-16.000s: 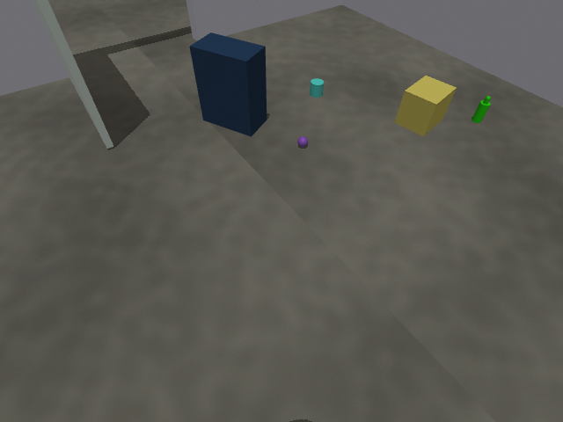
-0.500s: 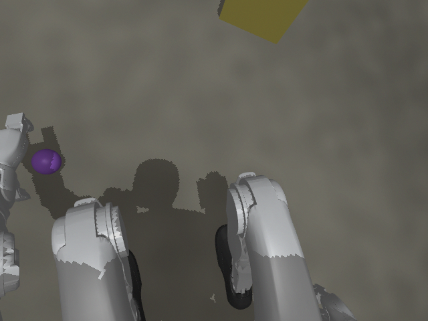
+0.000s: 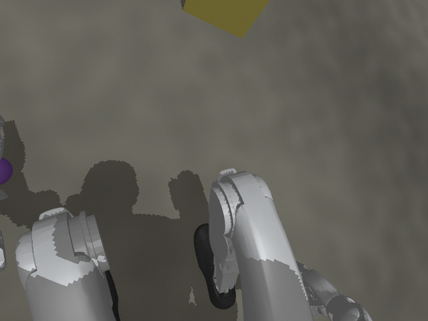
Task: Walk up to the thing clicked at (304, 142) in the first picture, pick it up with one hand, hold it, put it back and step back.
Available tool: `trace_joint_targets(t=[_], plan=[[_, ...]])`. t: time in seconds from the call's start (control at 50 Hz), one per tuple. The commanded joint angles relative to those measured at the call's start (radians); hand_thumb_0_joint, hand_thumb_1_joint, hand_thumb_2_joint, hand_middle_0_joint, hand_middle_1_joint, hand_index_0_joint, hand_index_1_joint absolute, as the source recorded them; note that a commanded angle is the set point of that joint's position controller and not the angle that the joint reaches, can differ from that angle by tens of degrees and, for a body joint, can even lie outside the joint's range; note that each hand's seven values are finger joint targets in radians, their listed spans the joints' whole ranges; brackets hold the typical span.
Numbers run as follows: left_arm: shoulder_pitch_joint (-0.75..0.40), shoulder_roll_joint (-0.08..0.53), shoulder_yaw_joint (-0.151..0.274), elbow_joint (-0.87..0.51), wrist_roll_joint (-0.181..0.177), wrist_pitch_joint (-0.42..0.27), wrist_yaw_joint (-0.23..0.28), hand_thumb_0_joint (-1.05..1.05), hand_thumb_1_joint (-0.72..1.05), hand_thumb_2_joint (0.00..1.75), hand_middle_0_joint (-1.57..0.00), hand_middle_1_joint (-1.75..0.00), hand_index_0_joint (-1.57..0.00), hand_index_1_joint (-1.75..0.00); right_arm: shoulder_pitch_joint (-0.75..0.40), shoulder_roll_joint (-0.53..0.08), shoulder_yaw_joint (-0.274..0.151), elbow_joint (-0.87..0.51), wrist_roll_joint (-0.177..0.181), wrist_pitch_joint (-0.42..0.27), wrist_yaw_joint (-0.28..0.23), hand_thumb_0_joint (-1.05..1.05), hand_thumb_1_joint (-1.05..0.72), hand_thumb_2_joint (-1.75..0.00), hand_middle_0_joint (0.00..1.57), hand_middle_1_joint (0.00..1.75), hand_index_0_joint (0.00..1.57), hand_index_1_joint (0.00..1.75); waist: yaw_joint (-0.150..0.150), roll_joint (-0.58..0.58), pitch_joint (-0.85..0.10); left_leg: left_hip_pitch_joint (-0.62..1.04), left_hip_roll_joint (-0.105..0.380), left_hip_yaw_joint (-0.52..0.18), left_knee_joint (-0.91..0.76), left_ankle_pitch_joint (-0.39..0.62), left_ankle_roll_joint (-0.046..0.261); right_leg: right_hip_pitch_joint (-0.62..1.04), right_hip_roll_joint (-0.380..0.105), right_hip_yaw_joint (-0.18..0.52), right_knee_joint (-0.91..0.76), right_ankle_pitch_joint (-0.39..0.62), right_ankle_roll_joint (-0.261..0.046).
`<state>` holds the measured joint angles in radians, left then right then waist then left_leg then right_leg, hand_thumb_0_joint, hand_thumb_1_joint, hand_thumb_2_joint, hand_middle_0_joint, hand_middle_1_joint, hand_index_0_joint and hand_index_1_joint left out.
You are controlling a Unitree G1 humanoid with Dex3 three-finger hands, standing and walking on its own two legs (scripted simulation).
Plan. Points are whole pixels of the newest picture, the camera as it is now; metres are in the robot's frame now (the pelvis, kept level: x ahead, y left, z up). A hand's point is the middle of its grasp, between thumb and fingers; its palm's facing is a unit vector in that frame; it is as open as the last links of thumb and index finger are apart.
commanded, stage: rest palm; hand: left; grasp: from above
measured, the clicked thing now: out of the picture +0.41 +0.31 -0.26
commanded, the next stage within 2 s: close in 0.92 s
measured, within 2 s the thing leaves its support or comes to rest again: neither
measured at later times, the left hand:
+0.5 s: hand out of the picture +0.40 +0.30 -0.23, palm faces -0.44 -0.13 -0.89, open 14.2 cm
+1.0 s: hand out of the picture +0.40 +0.31 -0.25, palm faces -0.48 -0.16 -0.86, open 14.1 cm
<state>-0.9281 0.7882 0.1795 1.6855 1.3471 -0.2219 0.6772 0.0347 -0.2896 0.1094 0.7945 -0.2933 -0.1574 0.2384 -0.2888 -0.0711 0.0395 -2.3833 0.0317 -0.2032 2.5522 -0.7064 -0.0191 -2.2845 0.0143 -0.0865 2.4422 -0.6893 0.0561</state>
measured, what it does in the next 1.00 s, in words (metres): stands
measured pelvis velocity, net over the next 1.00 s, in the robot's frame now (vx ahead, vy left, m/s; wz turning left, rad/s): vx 0.00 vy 0.01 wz -0.05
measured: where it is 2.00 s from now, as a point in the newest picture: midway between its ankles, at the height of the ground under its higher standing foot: (166, 301)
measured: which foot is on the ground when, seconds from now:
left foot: down 0.00-1.00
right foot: down 0.00-1.00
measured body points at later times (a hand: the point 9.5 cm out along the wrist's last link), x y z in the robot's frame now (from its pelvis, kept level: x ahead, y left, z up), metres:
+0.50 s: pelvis +0.00 +0.00 +0.00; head +0.25 +0.11 +0.36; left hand +0.42 +0.30 -0.18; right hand +0.06 -0.27 -0.09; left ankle +0.07 +0.13 -0.26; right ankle +0.10 -0.13 -0.26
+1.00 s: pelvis +0.00 +0.01 +0.00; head +0.27 +0.11 +0.34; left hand +0.42 +0.32 -0.20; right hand +0.06 -0.25 -0.08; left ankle +0.07 +0.13 -0.26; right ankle +0.10 -0.13 -0.26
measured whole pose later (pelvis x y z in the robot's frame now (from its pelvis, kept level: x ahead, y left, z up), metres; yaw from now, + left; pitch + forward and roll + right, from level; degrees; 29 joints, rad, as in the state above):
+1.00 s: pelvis +0.00 +0.01 +0.00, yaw -3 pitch +27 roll -13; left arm -0.90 0.89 0.16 1.74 1.27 -0.27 0.68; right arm 0.04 -0.30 0.21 0.79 -0.33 -0.25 0.32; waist -0.31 -0.11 0.14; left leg -2.36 0.03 -0.26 2.60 -0.74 -0.02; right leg -2.23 0.03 -0.13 2.44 -0.70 0.07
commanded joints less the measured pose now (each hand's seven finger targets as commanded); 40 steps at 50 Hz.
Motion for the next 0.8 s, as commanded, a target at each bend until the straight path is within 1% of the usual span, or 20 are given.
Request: trace_joint_targets(t=[0.0, 0.02, 0.06, 0.08, 0.12, 0.16, 0.2, 0.22, 0.3, 0.34, 0.36, 0.38, 0.48, 0.54, 0.58, 0.64, 0.66, 0.68, 0.72, 0.78], plan=[[-0.176, 0.282, 0.053, -0.084, -0.063, 0.017, 0.001, 0.00, -0.53, 0.97, -0.05, -0.99, -0.05, -0.99, 0.189, -0.279, -0.071, -0.007, 0.001, -0.014, 0.003, 0.00, -0.89, -0.90, 0.20, 0.30, 0.20, 0.30, 0.021, 0.371, -0.660, 0.487, -0.019, 0.135, -0.253, 0.185, 0.040, 0.341, 0.037, -0.113, -0.222, 0.239, -0.073], [-0.180, 0.258, 0.029, -0.094, -0.061, 0.015, -0.018, 0.00, -0.53, 0.98, -0.05, -0.99, -0.05, -0.99, 0.196, -0.271, -0.064, -0.017, -0.005, -0.016, 0.008, 0.00, -0.89, -0.90, 0.20, 0.30, 0.20, 0.30, 0.007, 0.369, -0.665, 0.495, -0.020, 0.137, -0.237, 0.208, 0.044, 0.356, 0.037, -0.110, -0.218, 0.267, -0.070], [-0.157, 0.306, 0.063, -0.095, -0.082, 0.002, -0.037, 0.00, -0.53, 0.97, -0.05, -1.00, -0.05, -1.00, 0.217, -0.280, -0.064, -0.002, -0.003, -0.012, 0.008, 0.00, -0.89, -0.90, 0.20, 0.30, 0.20, 0.30, 0.007, 0.345, -0.676, 0.474, -0.017, 0.128, -0.227, 0.221, 0.046, 0.394, 0.038, -0.109, -0.215, 0.283, -0.069], [-0.158, 0.289, 0.058, -0.124, -0.092, -0.009, -0.045, 0.00, -0.53, 0.97, -0.05, -0.99, -0.05, -0.99, 0.229, -0.285, -0.066, -0.004, -0.003, -0.014, 0.008, 0.00, -0.89, -0.90, 0.20, 0.30, 0.20, 0.30, 0.007, 0.352, -0.682, 0.492, -0.018, 0.126, -0.234, 0.236, 0.044, 0.399, 0.038, -0.114, -0.217, 0.296, -0.069], [-0.180, 0.257, 0.020, -0.118, -0.101, -0.031, -0.060, 0.00, -0.54, 0.98, -0.06, -0.99, -0.05, -0.99, 0.218, -0.278, -0.052, -0.003, -0.007, -0.016, 0.014, 0.00, -0.89, -0.90, 0.20, 0.30, 0.20, 0.30, -0.013, 0.333, -0.667, 0.470, -0.013, 0.119, -0.218, 0.224, 0.046, 0.403, 0.044, -0.111, -0.222, 0.293, -0.068], [-0.183, 0.295, 0.040, -0.129, -0.097, -0.055, -0.062, 0.00, -0.53, 0.97, -0.06, -0.99, -0.06, -0.99, 0.247, -0.295, -0.052, 0.003, -0.003, -0.018, 0.014, 0.00, -0.89, -0.90, 0.20, 0.30, 0.20, 0.30, -0.020, 0.324, -0.650, 0.466, -0.016, 0.119, -0.211, 0.216, 0.046, 0.411, 0.040, -0.114, -0.227, 0.285, -0.064], [-0.155, 0.312, 0.058, -0.125, -0.089, -0.083, -0.052, 0.00, -0.54, 0.99, -0.06, -0.97, -0.05, -0.98, 0.246, -0.293, -0.047, 0.012, -0.004, -0.015, 0.012, 0.00, -0.89, -0.90, 0.20, 0.30, 0.20, 0.30, -0.003, 0.332, -0.660, 0.469, -0.013, 0.114, -0.213, 0.210, 0.041, 0.414, 0.046, -0.117, -0.223, 0.274, -0.069], [-0.167, 0.304, 0.042, -0.121, -0.076, -0.094, -0.048, 0.00, -0.55, 0.99, -0.06, -0.97, -0.05, -0.98, 0.247, -0.295, -0.040, 0.009, -0.010, -0.016, 0.015, 0.00, -0.89, -0.90, 0.20, 0.30, 0.20, 0.30, -0.017, 0.350, -0.635, 0.476, -0.013, 0.114, -0.212, 0.208, 0.038, 0.397, 0.045, -0.125, -0.216, 0.273, -0.069], [-0.167, 0.320, 0.057, -0.107, -0.049, -0.121, -0.004, 0.00, -0.54, 1.00, -0.06, -0.96, -0.05, -0.97, 0.232, -0.294, -0.024, 0.010, -0.017, -0.011, 0.016, 0.00, -0.89, -0.90, 0.20, 0.30, 0.20, 0.30, -0.013, 0.350, -0.624, 0.477, -0.010, 0.105, -0.219, 0.195, 0.034, 0.377, 0.055, -0.139, -0.213, 0.259, -0.071], [-0.173, 0.253, -0.007, -0.090, -0.034, -0.117, 0.017, 0.00, -0.54, 1.00, -0.06, -0.96, -0.05, -0.97, 0.203, -0.297, -0.023, 0.000, -0.025, -0.022, 0.021, 0.00, -0.89, -0.90, 0.20, 0.30, 0.20, 0.30, -0.024, 0.384, -0.599, 0.498, -0.009, 0.105, -0.224, 0.189, 0.028, 0.354, 0.059, -0.144, -0.202, 0.252, -0.075], [-0.175, 0.278, 0.011, -0.090, -0.025, -0.113, 0.033, 0.00, -0.53, 1.01, -0.07, -0.96, -0.05, -0.97, 0.212, -0.306, -0.027, 0.016, -0.033, -0.026, 0.022, 0.00, -0.89, -0.90, 0.20, 0.30, 0.20, 0.30, -0.029, 0.386, -0.601, 0.503, -0.008, 0.103, -0.221, 0.197, 0.027, 0.353, 0.061, -0.149, -0.201, 0.258, -0.073], [-0.172, 0.255, -0.012, -0.075, -0.021, -0.106, 0.043, 0.00, -0.52, 0.99, -0.07, -0.95, -0.06, -0.96, 0.202, -0.311, -0.023, 0.010, -0.034, -0.032, 0.024, 0.00, -0.88, -0.90, 0.20, 0.30, 0.20, 0.30, -0.031, 0.376, -0.592, 0.498, -0.010, 0.103, -0.219, 0.192, 0.027, 0.344, 0.062, -0.148, -0.206, 0.251, -0.072], [-0.195, 0.266, -0.007, -0.055, -0.014, -0.057, 0.103, 0.00, -0.54, 1.00, -0.07, -0.95, -0.05, -0.97, 0.170, -0.325, -0.025, 0.022, -0.044, -0.056, 0.037, 0.00, -0.89, -0.90, 0.20, 0.30, 0.20, 0.30, -0.034, 0.385, -0.567, 0.490, -0.007, 0.096, -0.233, 0.169, 0.024, 0.305, 0.064, -0.162, -0.201, 0.226, -0.074], [-0.201, 0.227, -0.054, -0.016, -0.022, -0.021, 0.109, 0.00, -0.53, 0.99, -0.06, -0.97, -0.05, -0.97, 0.157, -0.328, -0.019, 0.025, -0.038, -0.077, 0.050, 0.00, -0.89, -0.90, 0.20, 0.30, 0.20, 0.30, -0.039, 0.410, -0.544, 0.492, -0.006, 0.095, -0.241, 0.150, 0.024, 0.297, 0.066, -0.155, -0.208, 0.213, -0.078], [-0.233, 0.271, -0.031, -0.049, -0.035, -0.008, 0.117, 0.00, -0.52, 0.97, -0.06, -0.98, -0.06, -0.98, 0.134, -0.337, -0.020, 0.012, -0.036, -0.092, 0.056, 0.00, -0.89, -0.90, 0.20, 0.30, 0.20, 0.30, -0.035, 0.397, -0.554, 0.483, -0.005, 0.090, -0.238, 0.143, 0.024, 0.309, 0.065, -0.156, -0.207, 0.207, -0.076], [-0.219, 0.237, -0.050, -0.026, -0.052, 0.017, 0.106, 0.00, -0.51, 0.95, -0.06, -0.99, -0.06, -0.99, 0.140, -0.332, -0.015, 0.011, -0.032, -0.099, 0.065, 0.00, -0.89, -0.90, 0.20, 0.30, 0.20, 0.30, -0.040, 0.401, -0.561, 0.483, -0.002, 0.093, -0.239, 0.145, 0.029, 0.321, 0.066, -0.153, -0.219, 0.212, -0.074], [-0.215, 0.299, 0.006, -0.021, -0.063, 0.019, 0.107, 0.00, -0.52, 0.95, -0.06, -0.99, -0.06, -0.98, 0.142, -0.341, -0.016, 0.007, -0.032, -0.099, 0.064, 0.00, -0.89, -0.90, 0.20, 0.30, 0.20, 0.30, -0.038, 0.384, -0.568, 0.480, 0.000, 0.088, -0.233, 0.156, 0.030, 0.333, 0.062, -0.156, -0.216, 0.226, -0.071], [-0.216, 0.279, -0.011, -0.023, -0.064, 0.023, 0.096, 0.00, -0.52, 0.95, -0.06, -0.99, -0.06, -0.99, 0.145, -0.334, -0.013, -0.007, -0.024, -0.101, 0.066, 0.00, -0.89, -0.90, 0.20, 0.30, 0.20, 0.30, -0.039, 0.392, -0.555, 0.481, -0.001, 0.089, -0.234, 0.162, 0.030, 0.333, 0.059, -0.151, -0.208, 0.230, -0.073], [-0.197, 0.305, 0.022, 0.000, -0.071, 0.022, 0.080, 0.00, -0.51, 0.95, -0.06, -1.00, -0.06, -1.00, 0.160, -0.337, -0.017, 0.002, -0.030, -0.100, 0.067, 0.00, -0.89, -0.90, 0.20, 0.30, 0.20, 0.30, -0.040, 0.378, -0.557, 0.474, -0.001, 0.090, -0.231, 0.174, 0.032, 0.353, 0.060, -0.152, -0.215, 0.244, -0.069], [-0.207, 0.293, 0.023, 0.005, -0.085, 0.008, 0.048, 0.00, -0.52, 0.95, -0.06, -1.00, -0.06, -1.00, 0.170, -0.328, -0.009, -0.001, -0.031, -0.107, 0.069, 0.00, -0.90, -0.90, 0.20, 0.30, 0.20, 0.30, -0.060, 0.397, -0.539, 0.489, -0.002, 0.085, -0.229, 0.174, 0.031, 0.350, 0.056, -0.162, -0.207, 0.245, -0.066]])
